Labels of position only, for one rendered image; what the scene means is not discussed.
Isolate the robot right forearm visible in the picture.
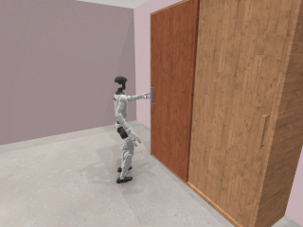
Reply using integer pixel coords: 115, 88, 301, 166
117, 113, 133, 135

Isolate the right robot hand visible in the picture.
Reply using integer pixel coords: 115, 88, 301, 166
129, 132, 141, 147

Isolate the wardrobe door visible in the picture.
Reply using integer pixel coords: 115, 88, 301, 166
188, 0, 298, 227
151, 0, 201, 183

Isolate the left robot upper arm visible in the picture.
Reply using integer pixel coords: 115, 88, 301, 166
127, 96, 133, 102

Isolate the robot left forearm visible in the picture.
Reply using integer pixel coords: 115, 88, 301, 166
132, 95, 144, 101

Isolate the right robot upper arm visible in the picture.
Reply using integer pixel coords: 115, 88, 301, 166
116, 95, 127, 118

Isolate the handle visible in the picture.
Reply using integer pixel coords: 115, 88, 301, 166
150, 87, 154, 106
256, 115, 268, 148

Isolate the robot left foot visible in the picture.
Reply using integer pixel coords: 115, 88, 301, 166
117, 166, 132, 172

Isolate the robot torso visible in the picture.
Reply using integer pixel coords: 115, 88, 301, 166
114, 93, 128, 133

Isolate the left robot hand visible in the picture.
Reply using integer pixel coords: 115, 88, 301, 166
143, 93, 151, 99

